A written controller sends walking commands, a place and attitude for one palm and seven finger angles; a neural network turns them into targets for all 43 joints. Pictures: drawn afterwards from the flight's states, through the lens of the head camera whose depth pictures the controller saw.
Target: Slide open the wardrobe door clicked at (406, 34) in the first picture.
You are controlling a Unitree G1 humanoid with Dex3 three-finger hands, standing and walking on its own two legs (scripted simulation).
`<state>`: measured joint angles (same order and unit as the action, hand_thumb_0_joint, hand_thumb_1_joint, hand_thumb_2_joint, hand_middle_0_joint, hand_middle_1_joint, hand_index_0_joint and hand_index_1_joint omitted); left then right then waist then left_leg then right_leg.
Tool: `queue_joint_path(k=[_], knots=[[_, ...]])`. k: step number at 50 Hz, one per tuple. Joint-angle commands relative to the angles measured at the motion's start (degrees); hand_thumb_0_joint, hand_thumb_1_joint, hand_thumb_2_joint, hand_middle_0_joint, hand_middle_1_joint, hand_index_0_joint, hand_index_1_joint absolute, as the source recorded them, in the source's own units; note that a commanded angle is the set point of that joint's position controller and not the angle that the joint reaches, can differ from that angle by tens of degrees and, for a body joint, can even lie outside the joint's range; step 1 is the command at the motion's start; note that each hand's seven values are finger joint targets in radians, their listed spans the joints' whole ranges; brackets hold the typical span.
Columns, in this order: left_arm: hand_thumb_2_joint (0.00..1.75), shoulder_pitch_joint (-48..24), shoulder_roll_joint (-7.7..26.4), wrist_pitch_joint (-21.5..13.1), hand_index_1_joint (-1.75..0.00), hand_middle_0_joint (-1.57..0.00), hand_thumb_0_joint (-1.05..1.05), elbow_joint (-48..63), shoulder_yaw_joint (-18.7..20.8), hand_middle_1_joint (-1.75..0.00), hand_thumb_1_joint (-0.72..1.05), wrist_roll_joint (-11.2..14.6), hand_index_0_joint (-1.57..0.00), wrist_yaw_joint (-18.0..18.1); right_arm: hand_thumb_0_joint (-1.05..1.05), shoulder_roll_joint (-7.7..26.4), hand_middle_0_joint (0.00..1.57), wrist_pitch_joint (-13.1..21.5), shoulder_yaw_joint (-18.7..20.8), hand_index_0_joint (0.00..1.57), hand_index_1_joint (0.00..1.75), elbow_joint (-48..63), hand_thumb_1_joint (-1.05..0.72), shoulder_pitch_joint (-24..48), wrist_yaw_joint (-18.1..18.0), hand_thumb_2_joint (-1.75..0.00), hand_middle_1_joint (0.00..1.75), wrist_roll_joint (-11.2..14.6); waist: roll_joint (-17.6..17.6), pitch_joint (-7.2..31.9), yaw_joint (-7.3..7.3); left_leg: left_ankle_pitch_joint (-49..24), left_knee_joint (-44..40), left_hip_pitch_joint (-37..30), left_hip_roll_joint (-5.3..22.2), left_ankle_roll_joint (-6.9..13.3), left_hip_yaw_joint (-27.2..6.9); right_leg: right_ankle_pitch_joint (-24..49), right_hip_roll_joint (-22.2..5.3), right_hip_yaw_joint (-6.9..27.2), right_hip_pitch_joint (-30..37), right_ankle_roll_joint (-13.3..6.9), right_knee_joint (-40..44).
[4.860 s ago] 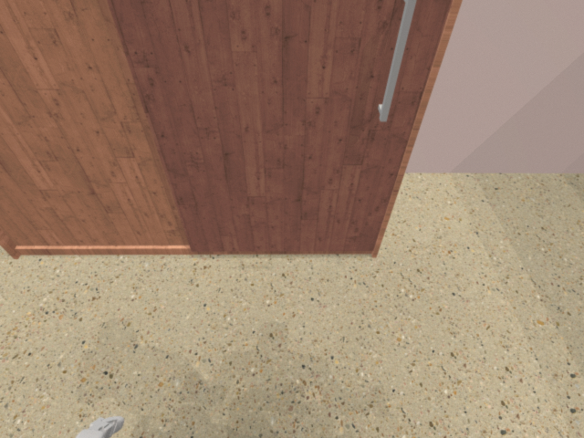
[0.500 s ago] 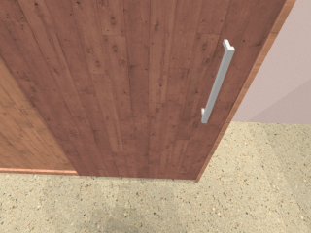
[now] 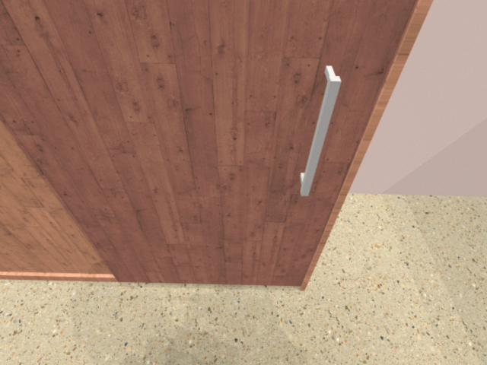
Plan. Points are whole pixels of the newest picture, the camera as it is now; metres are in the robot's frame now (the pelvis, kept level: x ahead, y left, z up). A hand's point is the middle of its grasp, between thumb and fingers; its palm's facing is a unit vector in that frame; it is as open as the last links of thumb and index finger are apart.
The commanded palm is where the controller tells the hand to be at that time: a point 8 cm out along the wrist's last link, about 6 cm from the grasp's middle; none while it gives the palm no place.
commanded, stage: look again from close up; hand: right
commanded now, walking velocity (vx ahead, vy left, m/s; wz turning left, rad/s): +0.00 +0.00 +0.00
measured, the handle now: (315, 140) +0.52 -0.11 +0.09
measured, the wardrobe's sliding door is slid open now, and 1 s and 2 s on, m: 0.00 0.00 0.00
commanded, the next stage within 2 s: raise the hand with hooked fingers in 1.14 s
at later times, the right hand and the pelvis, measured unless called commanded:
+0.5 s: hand out of the picture +0.01 -0.17 -0.17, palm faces +0.02 +0.98 -0.20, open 7.3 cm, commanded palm none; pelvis +0.01 +0.01 +0.00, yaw +0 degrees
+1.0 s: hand out of the picture +0.02 -0.16 -0.17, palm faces +0.03 +0.98 -0.20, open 7.3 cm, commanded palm none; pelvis +0.01 +0.02 +0.00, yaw +0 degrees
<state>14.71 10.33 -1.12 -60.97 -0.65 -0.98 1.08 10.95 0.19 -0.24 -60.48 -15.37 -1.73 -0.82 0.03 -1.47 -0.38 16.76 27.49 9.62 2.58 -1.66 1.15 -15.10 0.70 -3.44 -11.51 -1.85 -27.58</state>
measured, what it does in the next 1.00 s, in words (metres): stands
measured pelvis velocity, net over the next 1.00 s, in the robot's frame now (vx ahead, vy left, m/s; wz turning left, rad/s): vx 0.01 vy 0.02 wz -0.01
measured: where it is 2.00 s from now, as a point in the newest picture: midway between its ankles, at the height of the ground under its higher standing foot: outside the picture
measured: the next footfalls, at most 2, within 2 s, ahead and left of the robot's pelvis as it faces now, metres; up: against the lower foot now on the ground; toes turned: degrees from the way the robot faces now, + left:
none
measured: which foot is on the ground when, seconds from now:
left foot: down 0.00-1.00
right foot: down 0.00-1.00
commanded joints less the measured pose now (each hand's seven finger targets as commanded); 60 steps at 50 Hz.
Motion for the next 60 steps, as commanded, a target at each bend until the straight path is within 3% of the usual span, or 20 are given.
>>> queue_joint_path(k=[1, 15, 21, 42, 44, 60], knots=[[0.9, 1.33, 7.07, -0.87, -0.3, -0.2, 0.0, 1.88, 1.16, -0.3, 0.9, 0.18, -0.2, 0.29, 0.0, 6.09, 0.2, 0.77, 0.9, 0.2, 0.3, 1.77, -0.9, -2.53, -0.36, -0.9, 0.3, -0.01, -0.45, -2.05, 0.07, -6.78, -4.21, 1.22, 3.13, 2.72, -2.88, 8.74, -6.53, 6.73, -1.44, -0.46, 6.97], [0.9, 0.81, 6.57, -1.04, -0.3, -0.2, 0.0, -0.06, 1.21, -0.3, 0.9, 0.36, -0.2, 0.48, 0.0, 5.59, 0.2, 1.03, 0.97, 0.2, 0.3, -0.06, -0.9, -3.06, -0.38, -0.9, 0.3, -0.02, 0.52, -0.01, -0.06, -10.58, -4.68, -0.04, 3.74, 2.63, -2.9, 12.54, -6.61, 5.88, 1.15, -0.35, 6.36], [0.9, 0.57, 6.35, -0.92, -0.3, -0.2, 0.0, -0.65, 1.16, -0.3, 0.9, 0.37, -0.2, 0.55, 0.0, 5.39, 0.2, 0.99, 0.95, 0.2, 0.3, -0.47, -0.9, -3.19, -0.38, -0.9, 0.3, 0.0, -0.33, -0.82, -0.07, -10.51, -5.08, 0.28, 3.75, 2.7, -3.08, 12.28, -6.6, 5.71, 1.07, -0.19, 6.62], [0.9, 0.55, 5.89, -0.87, -0.3, -0.2, 0.0, -1.58, 1.23, -0.3, 0.9, 0.35, -0.2, 0.66, 0.0, 6.06, 0.2, 1.45, 1.25, 0.2, 0.3, -0.3, -0.9, -2.92, -0.3, -0.9, 0.3, -0.06, 1.42, -0.3, -0.23, -14.67, -5.87, -0.81, 4.03, 3.26, -3.44, 13.95, -6.68, 5.21, 1.86, 0.29, 6.12], [0.9, 0.38, 5.99, -0.89, -0.3, -0.2, 0.0, -1.68, 1.19, -0.3, 0.9, 0.3, -0.2, 0.67, 0.0, 6.13, 0.2, 1.43, 1.31, 0.2, 0.3, -0.4, -0.9, -2.74, -0.31, -0.9, 0.3, 0.05, 0.21, -0.37, -0.31, -14.16, -5.91, -0.75, 4.12, 3.31, -3.47, 13.83, -6.59, 5.31, 1.8, 0.39, 6.39], [0.9, 0.69, 5.96, -0.72, -0.3, -0.2, 0.0, -1.8, 1.16, -0.3, 0.9, 0.26, -0.2, 0.63, 0.0, 6.18, 0.2, 1.5, 1.46, 0.2, 0.3, -0.41, -0.9, -2.82, -0.12, -0.9, 0.3, 0.02, 0.97, -0.83, -0.25, -11.55, -7.22, -0.22, 4.01, 3.51, -3.64, 11.64, -6.56, 5.37, 1.46, 0.8, 6.96]])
